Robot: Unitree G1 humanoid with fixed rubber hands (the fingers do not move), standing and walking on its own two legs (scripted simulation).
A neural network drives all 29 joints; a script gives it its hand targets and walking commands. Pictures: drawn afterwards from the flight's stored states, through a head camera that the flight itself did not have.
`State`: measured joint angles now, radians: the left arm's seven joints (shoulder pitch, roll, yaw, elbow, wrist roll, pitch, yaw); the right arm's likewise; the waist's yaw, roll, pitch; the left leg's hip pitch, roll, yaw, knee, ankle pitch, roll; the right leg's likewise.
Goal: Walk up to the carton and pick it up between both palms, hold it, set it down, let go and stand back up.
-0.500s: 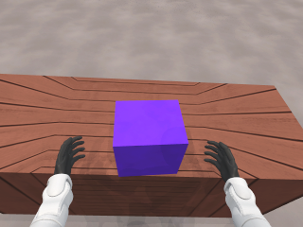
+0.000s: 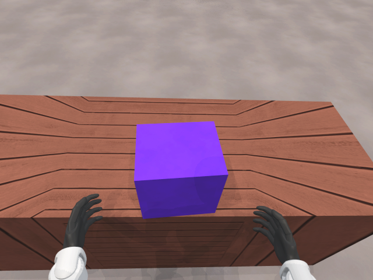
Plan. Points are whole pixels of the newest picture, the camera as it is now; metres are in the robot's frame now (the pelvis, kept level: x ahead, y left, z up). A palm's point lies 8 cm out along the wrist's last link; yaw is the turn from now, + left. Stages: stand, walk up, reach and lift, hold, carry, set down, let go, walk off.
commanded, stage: set down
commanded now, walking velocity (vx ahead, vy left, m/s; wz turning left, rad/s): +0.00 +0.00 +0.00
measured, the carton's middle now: (177, 170) +0.41 +0.05 -0.05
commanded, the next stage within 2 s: let go in 1.24 s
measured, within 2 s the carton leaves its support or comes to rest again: neither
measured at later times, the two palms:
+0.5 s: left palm (76, 249) +0.19 +0.24 -0.05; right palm (289, 270) +0.20 -0.20 -0.05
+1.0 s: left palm (76, 261) +0.18 +0.24 -0.06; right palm out of the picture +0.18 -0.21 -0.06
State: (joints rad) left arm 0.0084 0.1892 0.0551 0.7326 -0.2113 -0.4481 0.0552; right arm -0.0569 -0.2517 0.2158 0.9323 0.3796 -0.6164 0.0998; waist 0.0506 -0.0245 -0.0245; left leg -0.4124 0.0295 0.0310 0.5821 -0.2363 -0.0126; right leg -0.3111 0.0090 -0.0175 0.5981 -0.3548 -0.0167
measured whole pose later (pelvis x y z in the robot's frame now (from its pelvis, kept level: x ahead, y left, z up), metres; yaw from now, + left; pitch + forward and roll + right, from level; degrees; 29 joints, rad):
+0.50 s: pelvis +0.01 +0.00 +0.01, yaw -1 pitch +0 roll +0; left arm 0.13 0.20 0.05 0.68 -0.14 -0.31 0.04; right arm 0.09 -0.22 0.16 0.89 0.26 -0.53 0.07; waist 0.04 -0.04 0.00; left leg -0.27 0.02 0.04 0.50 -0.23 -0.01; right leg -0.18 0.01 0.01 0.51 -0.33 -0.01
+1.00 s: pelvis +0.03 +0.00 +0.02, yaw -1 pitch -2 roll +0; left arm 0.24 0.21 0.04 0.54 -0.04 -0.06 0.00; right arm 0.17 -0.18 0.06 0.80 0.09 -0.34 0.02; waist 0.03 -0.05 0.03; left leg -0.14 0.02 0.05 0.37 -0.19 -0.01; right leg -0.04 0.01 0.01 0.36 -0.28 -0.01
